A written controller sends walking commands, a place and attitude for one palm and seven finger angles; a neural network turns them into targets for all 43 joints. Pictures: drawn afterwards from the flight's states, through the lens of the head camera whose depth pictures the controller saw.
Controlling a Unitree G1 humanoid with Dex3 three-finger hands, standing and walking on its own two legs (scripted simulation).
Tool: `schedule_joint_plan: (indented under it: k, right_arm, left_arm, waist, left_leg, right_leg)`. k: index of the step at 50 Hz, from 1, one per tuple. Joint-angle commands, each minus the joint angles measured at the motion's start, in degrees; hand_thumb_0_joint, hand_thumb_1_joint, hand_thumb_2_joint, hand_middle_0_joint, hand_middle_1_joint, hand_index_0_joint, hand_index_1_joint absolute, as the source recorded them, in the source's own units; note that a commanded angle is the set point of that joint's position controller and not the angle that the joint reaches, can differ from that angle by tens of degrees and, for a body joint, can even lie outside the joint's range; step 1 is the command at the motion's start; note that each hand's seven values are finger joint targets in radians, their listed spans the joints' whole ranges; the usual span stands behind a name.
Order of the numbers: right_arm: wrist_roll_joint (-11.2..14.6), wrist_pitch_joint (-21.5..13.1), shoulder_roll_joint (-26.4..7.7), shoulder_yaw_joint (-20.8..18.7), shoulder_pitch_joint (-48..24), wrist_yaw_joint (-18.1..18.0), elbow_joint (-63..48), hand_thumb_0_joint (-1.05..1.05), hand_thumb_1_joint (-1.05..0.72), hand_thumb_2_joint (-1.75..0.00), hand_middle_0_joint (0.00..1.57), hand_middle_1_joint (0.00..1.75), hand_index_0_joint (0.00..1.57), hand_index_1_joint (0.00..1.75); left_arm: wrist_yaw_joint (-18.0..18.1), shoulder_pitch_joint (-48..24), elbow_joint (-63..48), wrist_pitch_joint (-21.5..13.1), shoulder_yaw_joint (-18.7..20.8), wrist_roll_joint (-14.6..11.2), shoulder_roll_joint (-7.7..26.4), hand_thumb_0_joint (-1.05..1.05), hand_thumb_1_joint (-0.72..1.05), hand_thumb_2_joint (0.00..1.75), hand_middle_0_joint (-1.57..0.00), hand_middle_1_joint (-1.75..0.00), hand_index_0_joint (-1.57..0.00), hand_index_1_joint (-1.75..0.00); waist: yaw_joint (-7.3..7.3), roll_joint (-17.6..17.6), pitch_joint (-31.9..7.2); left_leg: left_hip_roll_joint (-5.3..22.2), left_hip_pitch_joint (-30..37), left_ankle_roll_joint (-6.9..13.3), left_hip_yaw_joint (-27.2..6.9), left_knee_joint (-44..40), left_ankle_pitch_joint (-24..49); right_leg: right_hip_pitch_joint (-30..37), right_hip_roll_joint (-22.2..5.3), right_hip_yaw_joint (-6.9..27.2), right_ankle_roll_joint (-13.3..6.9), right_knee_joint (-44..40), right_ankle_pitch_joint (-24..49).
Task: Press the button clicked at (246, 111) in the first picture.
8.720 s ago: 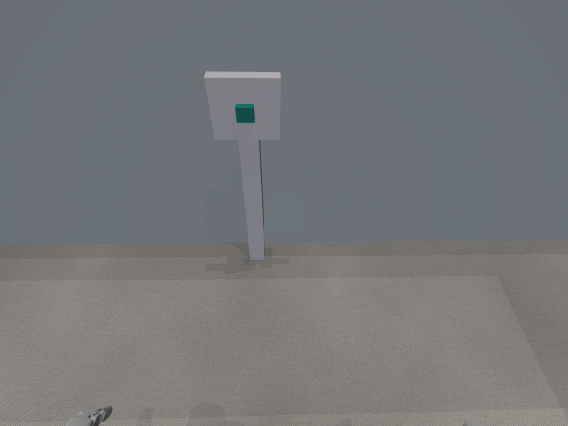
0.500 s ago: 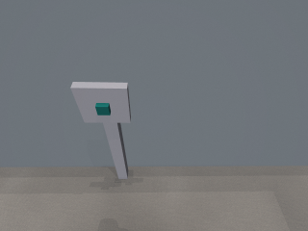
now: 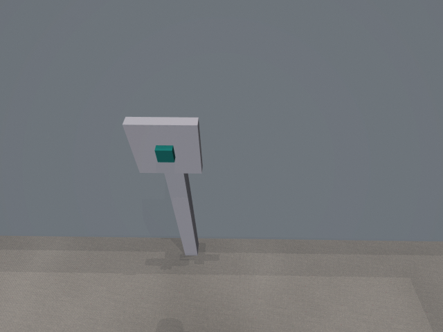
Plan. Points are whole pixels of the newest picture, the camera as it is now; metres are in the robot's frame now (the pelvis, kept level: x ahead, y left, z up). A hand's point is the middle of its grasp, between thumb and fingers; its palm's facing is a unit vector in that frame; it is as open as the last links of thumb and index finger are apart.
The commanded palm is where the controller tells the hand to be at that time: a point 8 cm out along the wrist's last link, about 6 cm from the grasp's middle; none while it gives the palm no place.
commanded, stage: look again from close up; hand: left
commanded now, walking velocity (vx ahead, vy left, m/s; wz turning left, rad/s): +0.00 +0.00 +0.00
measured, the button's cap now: (165, 152) +0.54 +0.18 -0.03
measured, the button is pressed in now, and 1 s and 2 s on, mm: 0 0 0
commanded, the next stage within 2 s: raise the hand and make a fist in 0.52 s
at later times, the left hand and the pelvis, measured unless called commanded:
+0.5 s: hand out of the picture +0.04 +0.14 -0.18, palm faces +0.00 -0.98 -0.19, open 7.3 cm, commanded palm none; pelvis +0.04 -0.03 +0.00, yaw +0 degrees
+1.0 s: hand (167, 293) +0.20 +0.12 -0.06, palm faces +0.03 -1.00 +0.03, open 5.7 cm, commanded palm +0.16 +0.19 -0.06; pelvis +0.01 -0.05 -0.08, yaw +1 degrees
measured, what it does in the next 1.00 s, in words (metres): lowers itself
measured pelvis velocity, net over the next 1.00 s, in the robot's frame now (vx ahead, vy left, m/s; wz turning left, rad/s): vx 0.01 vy -0.05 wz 0.02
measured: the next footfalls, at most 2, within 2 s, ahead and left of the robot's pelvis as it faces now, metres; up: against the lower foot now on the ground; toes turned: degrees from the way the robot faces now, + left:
none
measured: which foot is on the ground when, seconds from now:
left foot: down 0.00-1.00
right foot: down 0.00-1.00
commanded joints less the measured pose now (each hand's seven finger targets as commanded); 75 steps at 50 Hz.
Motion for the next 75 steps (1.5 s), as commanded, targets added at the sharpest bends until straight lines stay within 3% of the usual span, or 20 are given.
schedule_joint_plan:
  k: [1, 30, 31, 32, 33, 34, 35, 37, 38, 40, 42, 45, 49, 51, 54, 57, 65, 69, 72, 75]
  right_arm:
    - [0.21, -1.43, -5.21, -1.18, 1.53, -0.51, -1.53, 0.00, -0.90, -0.90, 0.20, 0.30, 0.20, 0.30]
    - [0.14, -2.05, -2.91, -0.56, 1.63, -1.77, 2.47, 0.00, -0.90, -0.90, 0.20, 0.30, 0.20, 0.30]
    - [0.90, -2.23, -5.04, -1.45, -4.78, -1.40, -1.86, 0.00, -0.90, -0.90, 0.20, 0.30, 0.20, 0.30]
    - [3.26, -11.08, -15.01, -2.69, -1.82, -3.56, -21.22, 0.00, -0.90, -0.90, 0.20, 0.30, 0.20, 0.30]
    - [2.12, -15.76, -9.81, -1.81, -6.46, -5.47, -18.32, 0.00, -0.90, -0.90, 0.20, 0.30, 0.20, 0.30]
    - [3.04, -16.69, -7.51, -2.81, -7.04, -5.17, -18.12, 0.00, -0.90, -0.90, 0.20, 0.30, 0.20, 0.30]
    - [3.14, -16.64, -8.58, -3.06, -5.72, -4.55, -17.05, 0.00, -0.90, -0.90, 0.20, 0.30, 0.20, 0.30]
    - [1.36, -16.99, -11.92, -5.30, -5.56, -3.57, -21.58, 0.00, -0.90, -0.90, 0.20, 0.30, 0.20, 0.30]
    - [0.83, -16.90, -11.34, -5.69, -6.51, -3.14, -23.52, 0.00, -0.90, -0.90, 0.20, 0.30, 0.20, 0.30]
    - [0.80, -17.06, -10.47, -6.15, -8.98, -1.35, -27.79, 0.00, -0.90, -0.90, 0.20, 0.30, 0.20, 0.30]
    - [0.78, -17.01, -10.43, -6.86, -10.92, -0.04, -31.04, 0.00, -0.90, -0.90, 0.20, 0.30, 0.20, 0.30]
    - [1.24, -16.25, -10.51, -7.55, -12.43, 1.50, -35.25, 0.00, -0.90, -0.90, 0.20, 0.30, 0.20, 0.30]
    - [1.82, -13.83, -10.20, -6.81, -13.94, -0.08, -42.03, 0.00, -0.90, -0.90, 0.20, 0.30, 0.20, 0.30]
    - [1.65, -12.96, -9.30, -6.58, -10.68, -0.67, -42.30, 0.00, -0.90, -0.90, 0.20, 0.30, 0.20, 0.30]
    - [1.18, -12.70, -9.23, -5.36, -9.42, -1.65, -41.84, 0.00, -0.90, -0.90, 0.20, 0.30, 0.20, 0.30]
    - [1.16, -13.23, -9.64, -4.63, -8.59, -2.26, -39.79, 0.00, -0.90, -0.90, 0.20, 0.30, 0.20, 0.30]
    - [2.60, -12.53, -8.51, -3.78, -10.16, -3.05, -40.65, 0.00, -0.90, -0.90, 0.20, 0.30, 0.20, 0.30]
    - [2.12, -12.88, -8.17, -3.67, -10.16, -3.23, -39.89, 0.00, -0.90, -0.90, 0.20, 0.30, 0.20, 0.30]
    - [1.80, -13.68, -8.76, -3.79, -8.75, -2.87, -39.52, 0.00, -0.90, -0.90, 0.20, 0.30, 0.20, 0.30]
    - [1.86, -13.82, -9.63, -4.09, -8.32, -2.90, -39.74, 0.00, -0.90, -0.90, 0.20, 0.30, 0.20, 0.30]
  left_arm:
    - [0.23, 1.60, -1.46, -1.86, 0.55, 0.02, 5.18, 0.00, 0.90, 0.90, -0.20, -0.30, -0.20, -0.30]
    - [0.73, 0.07, 0.30, -2.24, 1.06, -0.35, 5.05, 0.00, 0.90, 0.90, -0.20, -0.30, -0.20, -0.30]
    - [3.02, 5.62, 2.15, -3.31, 1.81, 0.32, 6.83, 0.00, 0.90, 0.90, -0.20, -0.30, -0.20, -0.30]
    - [2.90, -37.04, -86.74, -15.63, 8.27, -11.55, 20.34, 0.00, 0.90, 0.90, -0.23, -0.33, -0.23, -0.33]
    - [5.63, -12.27, -71.79, -13.07, 9.00, -6.42, 16.63, 0.00, 0.90, 0.90, -0.25, -0.36, -0.25, -0.36]
    - [7.18, 3.13, -61.78, -5.45, 0.95, -8.79, 1.81, 0.00, 0.90, 0.90, -0.28, -0.39, -0.28, -0.39]
    - [6.09, 1.84, -58.91, -4.80, -1.06, -9.45, -3.03, 0.00, 0.90, 0.90, -0.31, -0.42, -0.31, -0.42]
    - [3.37, -0.73, -57.92, -10.62, 4.49, -9.40, 2.44, 0.00, 0.90, 0.90, -0.36, -0.48, -0.36, -0.48]
    - [0.94, 7.46, -51.64, -13.95, 5.16, -10.45, -0.33, 0.00, 0.90, 0.90, -0.39, -0.51, -0.39, -0.51]
    - [-5.63, 18.00, -48.97, -22.06, 5.68, -12.39, -3.01, 0.00, 0.90, 0.90, -0.45, -0.57, -0.45, -0.57]
    - [-12.51, 19.31, -51.19, -31.15, 8.27, -14.77, -1.22, 0.00, 0.90, 0.90, -0.50, -0.63, -0.50, -0.63]
    - [-20.47, 16.28, -53.39, -40.04, 13.49, -15.79, 5.17, 0.00, 0.90, 0.90, -0.58, -0.72, -0.58, -0.72]
    - [-18.67, 4.53, -66.22, -36.44, 14.50, -17.41, 8.51, 0.00, 0.90, 0.90, -0.69, -0.84, -0.69, -0.84]
    - [-16.02, 2.14, -74.44, -36.17, 14.31, -16.61, 8.80, 0.00, 0.90, 0.90, -0.75, -0.90, -0.75, -0.90]
    - [-14.54, -4.07, -83.31, -38.27, 9.64, -15.37, 7.58, 0.00, 0.90, 0.90, -0.83, -0.99, -0.83, -0.99]
    - [-16.07, -2.09, -80.10, -36.60, 8.27, -14.92, 7.68, 0.00, 0.90, 0.90, -0.92, -1.08, -0.92, -1.08]
    - [-17.08, 5.12, -73.54, -24.32, 14.33, -17.67, 9.98, 0.00, 0.90, 0.90, -1.13, -1.32, -1.13, -1.32]
    - [-13.63, 4.25, -73.30, -26.25, 14.97, -17.26, 9.78, 0.00, 0.90, 0.90, -1.24, -1.44, -1.24, -1.44]
    - [-12.93, 4.02, -74.21, -29.51, 13.17, -16.50, 8.92, 0.00, 0.90, 0.90, -1.30, -1.50, -1.30, -1.50]
    - [-13.20, 4.12, -72.77, -30.90, 12.41, -16.25, 8.99, 0.00, 0.90, 0.90, -1.30, -1.50, -1.30, -1.50]
  waist:
    - [-0.01, -1.13, 2.27]
    - [0.16, -0.71, -0.28]
    - [2.71, -4.23, 0.66]
    - [-4.93, 6.45, -28.02]
    - [0.49, 15.55, -28.89]
    - [-1.45, 12.16, -16.91]
    - [-2.34, 4.15, -7.53]
    - [-4.05, -6.88, -4.23]
    - [-2.03, -13.45, -3.59]
    - [2.30, -15.06, -8.69]
    - [3.73, -14.10, -12.84]
    - [4.42, -4.42, -17.57]
    - [2.93, -2.35, -19.79]
    - [1.39, 2.66, -22.99]
    - [-2.20, 2.93, -21.99]
    - [-3.24, 4.67, -22.27]
    - [1.40, -0.56, -25.15]
    - [1.03, -4.34, -21.67]
    - [0.59, -0.41, -21.50]
    - [-0.03, -2.33, -20.55]
  left_leg:
    - [9.02, -2.98, -0.44, -10.95, -9.71, -12.43]
    - [8.93, 4.53, -1.89, -6.66, -3.10, 10.75]
    - [9.04, -0.12, -3.73, -3.86, 10.31, 11.84]
    - [2.87, 13.43, -2.02, -4.90, 0.93, 18.48]
    - [4.86, 19.02, -1.59, -4.96, -0.45, 27.89]
    - [6.36, 12.51, -3.45, -6.46, -0.48, 29.60]
    - [6.23, 7.29, -3.35, -7.19, 1.75, 25.64]
    - [4.01, -1.97, -2.87, -7.16, 8.66, 13.32]
    - [3.47, -8.11, -3.09, -6.89, 11.57, 8.59]
    - [2.15, -16.53, -4.08, -5.82, 17.02, 6.57]
    - [1.28, -24.20, -4.84, -4.93, 22.81, 2.98]
    - [0.48, -31.51, -5.00, -3.46, 30.65, 0.29]
    - [0.41, -37.59, -3.24, -3.22, 35.28, -8.78]
    - [1.67, -34.68, -2.57, -4.18, 36.35, -6.65]
    - [3.05, -34.04, -1.66, -6.02, 38.35, -7.12]
    - [3.45, -34.06, -1.67, -6.87, 39.13, -5.92]
    - [2.79, -36.81, -2.15, -7.13, 34.76, -7.45]
    - [3.18, -37.49, -2.31, -7.67, 33.49, -8.80]
    - [2.98, -35.87, -2.34, -7.39, 32.63, -9.55]
    - [2.91, -35.96, -2.20, -7.43, 32.19, -11.06]
  right_leg:
    - [-1.17, -3.56, 6.14, -2.66, -6.01, -6.52]
    - [4.13, -4.68, 5.67, -2.97, -4.73, 14.53]
    - [4.43, -8.72, 9.78, 0.45, -5.71, 42.76]
    - [8.66, -3.50, 5.52, -2.05, -0.26, 34.04]
    - [6.59, 0.54, 3.58, -3.02, 2.59, 20.41]
    - [-0.60, 0.53, -1.15, -1.87, 3.16, 8.34]
    - [-5.85, 0.47, -2.53, -1.14, 2.13, 6.24]
    - [-12.88, 0.83, -3.71, -0.53, 3.25, 8.00]
    - [-15.42, 0.97, -4.14, -0.15, 6.14, 6.70]
    - [-16.27, 1.03, -3.51, -0.53, 13.86, 9.10]
    - [-17.53, 0.55, -1.04, -0.29, 20.02, 10.91]
    - [-20.33, -0.48, 3.87, -1.03, 26.45, 9.32]
    - [-24.89, -0.47, 9.43, -0.46, 24.37, -9.99]
    - [-25.02, 0.00, 8.61, -0.62, 24.79, -7.42]
    - [-30.67, 1.43, 6.97, -0.85, 25.81, -9.05]
    - [-31.86, 1.76, 5.02, -1.02, 26.75, -6.53]
    - [-23.14, 0.96, 5.39, -0.07, 23.46, -11.64]
    - [-25.04, 1.30, 4.24, -0.27, 23.29, -14.46]
    - [-27.49, 1.36, 2.96, -0.78, 24.05, -15.44]
    - [-29.14, 1.54, 2.32, -0.82, 24.11, -17.22]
